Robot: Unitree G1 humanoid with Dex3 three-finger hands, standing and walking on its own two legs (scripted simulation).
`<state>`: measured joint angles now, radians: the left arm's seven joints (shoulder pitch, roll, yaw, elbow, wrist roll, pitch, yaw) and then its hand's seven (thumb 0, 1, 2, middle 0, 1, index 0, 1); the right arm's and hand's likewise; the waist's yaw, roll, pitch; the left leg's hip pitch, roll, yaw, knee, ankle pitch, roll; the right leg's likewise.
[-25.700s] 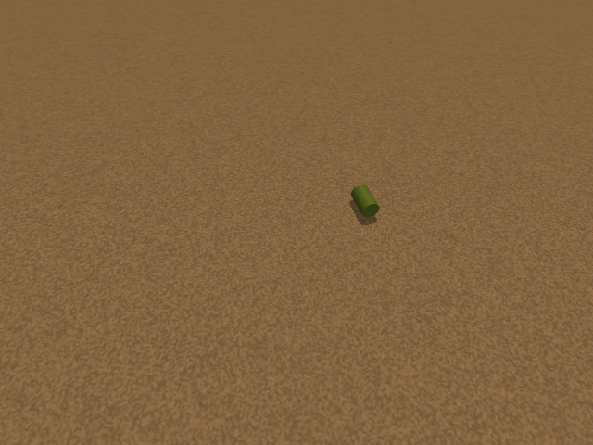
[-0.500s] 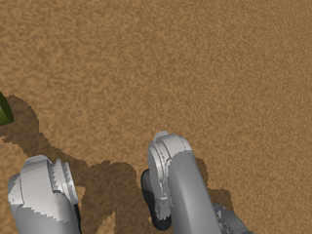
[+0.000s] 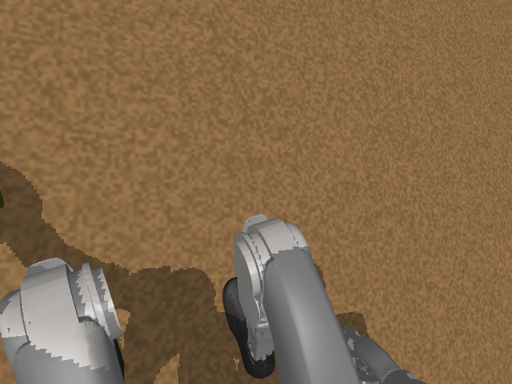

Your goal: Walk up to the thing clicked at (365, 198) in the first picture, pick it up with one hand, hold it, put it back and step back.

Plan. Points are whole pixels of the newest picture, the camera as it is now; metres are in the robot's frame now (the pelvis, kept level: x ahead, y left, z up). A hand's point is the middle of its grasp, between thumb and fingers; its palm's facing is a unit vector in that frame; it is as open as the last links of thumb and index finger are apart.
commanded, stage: rest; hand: left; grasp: from above
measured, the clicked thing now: out of the picture +0.41 +0.36 -0.26
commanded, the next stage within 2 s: open in 0.08 s
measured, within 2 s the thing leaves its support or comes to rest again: rests again in 0.64 s
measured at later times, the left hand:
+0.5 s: hand out of the picture +0.40 +0.36 -0.23, palm faces -0.43 -0.17 -0.88, open 11.5 cm
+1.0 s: hand out of the picture +0.41 +0.36 -0.23, palm faces -0.43 -0.18 -0.89, open 13.8 cm
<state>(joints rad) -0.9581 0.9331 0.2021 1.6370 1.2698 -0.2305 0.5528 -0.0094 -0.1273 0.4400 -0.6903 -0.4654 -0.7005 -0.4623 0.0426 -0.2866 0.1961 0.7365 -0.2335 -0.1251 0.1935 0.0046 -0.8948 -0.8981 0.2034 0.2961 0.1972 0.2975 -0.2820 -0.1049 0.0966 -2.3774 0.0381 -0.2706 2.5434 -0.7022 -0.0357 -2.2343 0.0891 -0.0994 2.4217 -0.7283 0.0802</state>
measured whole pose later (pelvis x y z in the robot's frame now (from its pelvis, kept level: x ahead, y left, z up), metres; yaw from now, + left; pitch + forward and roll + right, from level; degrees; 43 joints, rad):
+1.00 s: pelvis +0.00 +0.00 +0.00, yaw -1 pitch +28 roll -14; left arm -0.97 0.97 0.16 1.65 1.23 -0.21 0.56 0.00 -0.47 0.95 -0.14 -0.96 -0.14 -0.96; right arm 0.04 -0.30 0.25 0.71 -0.26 -0.18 0.23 0.01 -0.89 -0.90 0.20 0.30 0.20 0.30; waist -0.30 -0.12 0.12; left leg -2.36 0.04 -0.29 2.54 -0.70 -0.03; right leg -2.21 0.09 -0.12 2.40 -0.72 0.08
